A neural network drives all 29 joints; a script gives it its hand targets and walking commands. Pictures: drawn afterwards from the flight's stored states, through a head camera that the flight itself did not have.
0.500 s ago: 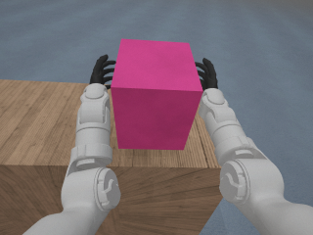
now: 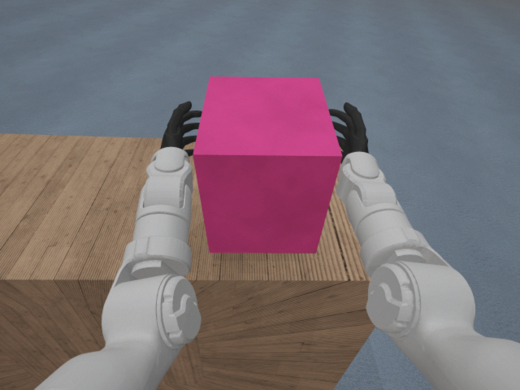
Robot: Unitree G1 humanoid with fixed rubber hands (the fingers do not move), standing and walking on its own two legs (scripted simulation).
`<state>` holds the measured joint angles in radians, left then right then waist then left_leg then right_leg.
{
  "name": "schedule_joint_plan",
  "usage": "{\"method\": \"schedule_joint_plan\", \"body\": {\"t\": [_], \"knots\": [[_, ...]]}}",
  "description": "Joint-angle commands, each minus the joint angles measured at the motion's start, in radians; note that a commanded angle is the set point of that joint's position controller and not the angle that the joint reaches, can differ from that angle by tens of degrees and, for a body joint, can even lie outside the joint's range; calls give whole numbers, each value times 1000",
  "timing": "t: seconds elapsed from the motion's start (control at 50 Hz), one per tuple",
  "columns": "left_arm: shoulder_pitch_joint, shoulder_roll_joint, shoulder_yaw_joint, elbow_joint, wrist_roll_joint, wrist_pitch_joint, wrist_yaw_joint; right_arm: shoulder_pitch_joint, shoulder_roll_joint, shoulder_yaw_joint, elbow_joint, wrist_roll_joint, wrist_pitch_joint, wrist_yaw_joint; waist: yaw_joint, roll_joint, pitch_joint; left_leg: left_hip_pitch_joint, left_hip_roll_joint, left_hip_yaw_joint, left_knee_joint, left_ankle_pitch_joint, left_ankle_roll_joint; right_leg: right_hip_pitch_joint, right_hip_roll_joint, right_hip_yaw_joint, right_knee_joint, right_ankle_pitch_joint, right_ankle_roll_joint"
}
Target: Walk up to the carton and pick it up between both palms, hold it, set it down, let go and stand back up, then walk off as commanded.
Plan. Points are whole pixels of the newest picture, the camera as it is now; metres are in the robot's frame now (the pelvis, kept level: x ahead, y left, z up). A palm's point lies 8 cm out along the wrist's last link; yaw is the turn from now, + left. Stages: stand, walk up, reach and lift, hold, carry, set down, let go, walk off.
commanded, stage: set down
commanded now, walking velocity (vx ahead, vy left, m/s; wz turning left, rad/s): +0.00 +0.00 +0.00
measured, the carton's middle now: (263, 166) +0.44 +0.01 +0.15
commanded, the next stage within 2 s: none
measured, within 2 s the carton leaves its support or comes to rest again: neither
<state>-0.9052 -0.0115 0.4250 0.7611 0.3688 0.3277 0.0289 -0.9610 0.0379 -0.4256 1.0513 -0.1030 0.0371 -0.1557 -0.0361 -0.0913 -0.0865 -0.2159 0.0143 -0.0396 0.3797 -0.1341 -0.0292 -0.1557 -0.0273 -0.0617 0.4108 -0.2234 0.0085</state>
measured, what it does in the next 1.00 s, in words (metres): stands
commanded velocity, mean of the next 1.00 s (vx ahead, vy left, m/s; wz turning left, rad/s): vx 0.00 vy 0.00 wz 0.00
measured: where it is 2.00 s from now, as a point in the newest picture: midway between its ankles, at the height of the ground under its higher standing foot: outside the picture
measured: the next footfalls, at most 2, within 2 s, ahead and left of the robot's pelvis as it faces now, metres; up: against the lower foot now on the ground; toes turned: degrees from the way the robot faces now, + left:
none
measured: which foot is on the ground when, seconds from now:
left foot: down 0.00-1.00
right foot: down 0.00-1.00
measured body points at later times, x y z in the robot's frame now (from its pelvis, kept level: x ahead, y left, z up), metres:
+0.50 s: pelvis +0.01 +0.00 +0.00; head -0.02 +0.04 +0.45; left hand +0.44 +0.15 +0.17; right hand +0.43 -0.13 +0.19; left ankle +0.05 +0.14 -0.74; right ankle +0.00 -0.12 -0.74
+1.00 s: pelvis +0.02 +0.00 +0.00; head -0.01 +0.03 +0.45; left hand +0.45 +0.14 +0.14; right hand +0.44 -0.14 +0.17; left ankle +0.05 +0.14 -0.74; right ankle +0.00 -0.12 -0.74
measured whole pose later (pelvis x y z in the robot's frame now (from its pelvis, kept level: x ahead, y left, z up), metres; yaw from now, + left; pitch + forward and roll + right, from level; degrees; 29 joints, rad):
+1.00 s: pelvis +0.02 +0.00 +0.00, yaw +0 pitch -1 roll +0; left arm -0.90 -0.01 0.51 0.92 0.37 0.21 0.02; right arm -0.94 0.09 -0.61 1.02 -0.33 0.04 -0.10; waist -0.04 -0.09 -0.06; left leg -0.22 0.01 -0.04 0.38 -0.16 -0.03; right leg -0.16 -0.03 -0.06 0.41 -0.24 0.01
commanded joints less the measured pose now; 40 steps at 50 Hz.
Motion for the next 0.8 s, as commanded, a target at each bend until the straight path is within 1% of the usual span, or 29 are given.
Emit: {"method": "schedule_joint_plan", "body": {"t": [0.0, 0.06, 0.1, 0.14, 0.16, 0.2, 0.22, 0.24, 0.26, 0.3, 0.32, 0.38, 0.4, 0.42, 0.44, 0.46, 0.48, 0.5, 0.52, 0.54, 0.56, 0.58, 0.6, 0.62, 0.66, 0.68, 0.72, 0.76, 0.78], "knots": [[-726, -496, -247, -29, -100, -94, -144, -771, 499, 239, -175, -23, -74, 175, 64, 106, -413, 370, -32, 144, -60, 243, -6, 177, 63, -46, -128, 265, 71], [-728, -491, -240, -24, -96, -100, -148, -758, 505, 237, -172, -28, -72, 176, 63, 102, -427, 364, -34, 146, -60, 244, -3, 187, 61, -43, -120, 288, 75], [-719, -480, -228, -9, -92, -104, -152, -760, 508, 235, -174, -37, -69, 177, 72, 99, -408, 347, -34, 148, -62, 233, -1, 189, 58, -41, -117, 292, 77], [-733, -483, -233, -13, -93, -111, -151, -757, 512, 232, -177, -39, -72, 180, 69, 110, -431, 354, -33, 147, -56, 259, -8, 192, 60, -41, -110, 321, 78], [-733, -487, -234, -8, -94, -118, -149, -760, 515, 231, -182, -41, -76, 181, 71, 113, -455, 356, -33, 148, -55, 255, -8, 189, 59, -40, -113, 319, 77], [-735, -486, -232, 0, -93, -124, -149, -746, 519, 221, -167, -49, -73, 182, 63, 116, -447, 348, -33, 148, -54, 253, -7, 181, 58, -38, -110, 324, 78], [-746, -479, -232, 0, -91, -130, -149, -750, 519, 219, -166, -53, -73, 185, 70, 122, -447, 343, -33, 149, -58, 246, -9, 178, 57, -38, -112, 308, 76], [-753, -484, -228, 5, -90, -134, -149, -761, 526, 208, -165, -61, -76, 186, 71, 113, -450, 338, -31, 150, -60, 240, -7, 169, 57, -39, -113, 302, 76], [-741, -481, -220, 15, -85, -136, -150, -745, 526, 200, -146, -67, -75, 187, 65, 119, -428, 333, -32, 152, -62, 230, -8, 171, 55, -37, -113, 295, 76], [-743, -471, -210, 29, -81, -142, -152, -743, 532, 194, -146, -77, -72, 190, 73, 111, -427, 328, -30, 154, -64, 219, -3, 163, 56, -36, -114, 288, 78], [-750, -472, -212, 15, -82, -146, -149, -746, 536, 189, -152, -76, -76, 192, 74, 118, -448, 327, -29, 153, -63, 234, -6, 164, 55, -36, -109, 307, 79], [-755, -469, -203, 29, -76, -156, -148, -743, 551, 188, -145, -86, -76, 196, 79, 119, -449, 313, -31, 157, -60, 241, -6, 170, 54, -33, -103, 326, 82], [-773, -474, -204, 29, -77, -159, -147, -740, 551, 174, -137, -92, -75, 196, 69, 123, -444, 317, -30, 155, -57, 246, -8, 156, 55, -35, -103, 321, 80], [-763, -473, -205, 33, -78, -164, -145, -744, 553, 180, -146, -97, -81, 198, 78, 122, -467, 323, -28, 156, -56, 257, -10, 157, 57, -37, -103, 322, 78], [-760, -472, -199, 41, -72, -165, -143, -734, 553, 169, -134, -102, -78, 197, 72, 128, -457, 320, -29, 156, -55, 256, -10, 153, 54, -34, -105, 329, 80], [-761, -454, -184, 53, -65, -165, -145, -711, 552, 158, -108, -111, -70, 199, 73, 118, -421, 315, -28, 159, -58, 238, -7, 147, 53, -33, -106, 310, 80], [-773, -472, -201, 38, -73, -170, -143, -725, 551, 150, -132, -121, -80, 201, 68, 131, -457, 320, -26, 157, -57, 256, -14, 142, 55, -38, -103, 320, 79], [-769, -464, -191, 44, -70, -170, -145, -719, 550, 146, -122, -122, -76, 203, 72, 132, -443, 320, -26, 158, -56, 258, -13, 140, 56, -38, -105, 307, 79], [-763, -464, -183, 56, -63, -170, -146, -715, 555, 138, -121, -130, -75, 203, 71, 129, -443, 310, -29, 160, -61, 234, -9, 142, 52, -34, -109, 303, 79], [-752, -458, -169, 63, -57, -171, -146, -717, 560, 141, -121, -137, -75, 206, 82, 121, -445, 298, -30, 164, -64, 230, -6, 153, 50, -31, -104, 318, 82], [-760, -455, -176, 55, -59, -173, -146, -710, 556, 128, -126, -145, -76, 206, 71, 126, -444, 299, -30, 165, -64, 225, -7, 147, 52, -34, -103, 312, 82], [-770, -453, -165, 58, -54, -177, -145, -705, 557, 118, -108, -153, -74, 208, 70, 126, -433, 291, -30, 165, -68, 216, -7, 147, 50, -32, -100, 311, 84], [-767, -453, -164, 60, -53, -177, -144, -708, 555, 109, -119, -160, -76, 209, 71, 128, -436, 292, -29, 167, -68, 213, -8, 146, 51, -34, -99, 307, 83], [-765, -445, -150, 77, -49, -176, -146, -700, 557, 104, -102, -164, -70, 210, 72, 115, -412, 281, -30, 167, -72, 197, -3, 142, 49, -32, -104, 294, 84], [-764, -446, -146, 78, -46, -180, -145, -707, 562, 101, -121, -174, -74, 214, 79, 117, -433, 277, -28, 167, -71, 209, -4, 151, 50, -34, -96, 310, 86], [-776, -434, -132, 87, -38, -180, -146, -702, 559, 87, -107, -184, -68, 214, 79, 115, -411, 266, -31, 172, -77, 184, -1, 151, 48, -33, -99, 290, 87], [-771, -425, -122, 91, -35, -183, -148, -701, 561, 84, -115, -194, -70, 219, 83, 112, -411, 256, -30, 175, -80, 182, 2, 156, 47, -32, -94, 302, 89], [-776, -425, -121, 94, -31, -187, -146, -694, 559, 66, -115, -212, -70, 219, 73, 115, -415, 250, -32, 174, -80, 178, 1, 152, 47, -34, -92, 302, 89], [-785, -418, -112, 101, -25, -188, -148, -683, 557, 56, -97, -218, -65, 220, 74, 121, -403, 247, -31, 178, -84, 163, 2, 143, 44, -33, -97, 282, 89]]}}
